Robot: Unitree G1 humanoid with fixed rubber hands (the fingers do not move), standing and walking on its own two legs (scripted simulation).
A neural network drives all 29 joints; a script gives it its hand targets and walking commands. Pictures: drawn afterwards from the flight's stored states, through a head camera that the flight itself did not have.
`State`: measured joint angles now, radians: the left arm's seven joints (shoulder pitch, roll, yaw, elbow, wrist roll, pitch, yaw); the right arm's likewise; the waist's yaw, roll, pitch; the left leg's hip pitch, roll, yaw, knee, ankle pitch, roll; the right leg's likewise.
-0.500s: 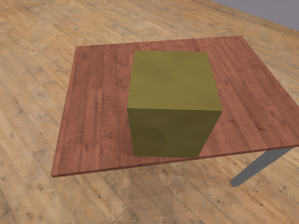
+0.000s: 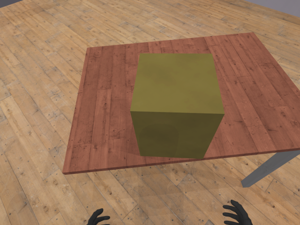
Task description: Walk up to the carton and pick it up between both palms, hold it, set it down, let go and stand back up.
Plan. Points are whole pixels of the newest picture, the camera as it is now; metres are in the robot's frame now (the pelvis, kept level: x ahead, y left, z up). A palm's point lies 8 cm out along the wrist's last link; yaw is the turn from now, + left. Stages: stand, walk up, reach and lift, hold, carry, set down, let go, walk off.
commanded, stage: reach and lift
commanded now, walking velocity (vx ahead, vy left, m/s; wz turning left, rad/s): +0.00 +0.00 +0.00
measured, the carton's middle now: (173, 109) +0.46 -0.04 +0.02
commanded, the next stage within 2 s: none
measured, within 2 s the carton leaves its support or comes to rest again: neither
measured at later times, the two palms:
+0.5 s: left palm out of the picture +0.11 +0.20 -0.08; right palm out of the picture +0.08 -0.19 -0.10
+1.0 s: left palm (99, 213) +0.18 +0.16 -0.05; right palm out of the picture +0.15 -0.22 -0.05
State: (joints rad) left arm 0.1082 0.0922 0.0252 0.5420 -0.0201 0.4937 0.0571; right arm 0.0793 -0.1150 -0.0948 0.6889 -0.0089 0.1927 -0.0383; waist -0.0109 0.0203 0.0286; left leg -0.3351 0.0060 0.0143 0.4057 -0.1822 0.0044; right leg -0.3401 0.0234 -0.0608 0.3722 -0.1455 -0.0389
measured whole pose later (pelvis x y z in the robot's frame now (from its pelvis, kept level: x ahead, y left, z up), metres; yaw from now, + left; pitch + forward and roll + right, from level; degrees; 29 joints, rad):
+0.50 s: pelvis -0.03 +0.00 +0.00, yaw -2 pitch -1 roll +1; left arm 0.22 0.09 0.01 0.47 -0.02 0.36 0.05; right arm 0.37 -0.11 0.02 0.38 0.04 0.19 -0.07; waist 0.01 0.03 0.01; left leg -0.22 -0.01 0.06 0.39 -0.17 0.02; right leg -0.27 0.01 -0.01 0.43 -0.14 -0.03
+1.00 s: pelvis -0.04 -0.02 -0.01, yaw -1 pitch -2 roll +1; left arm 0.06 0.12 -0.06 0.40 -0.08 0.28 0.13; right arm 0.19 -0.10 -0.03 0.37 0.06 0.14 0.02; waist 0.00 -0.03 -0.01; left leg -0.24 -0.02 -0.01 0.46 -0.20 0.00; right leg -0.30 0.03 -0.05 0.49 -0.17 -0.07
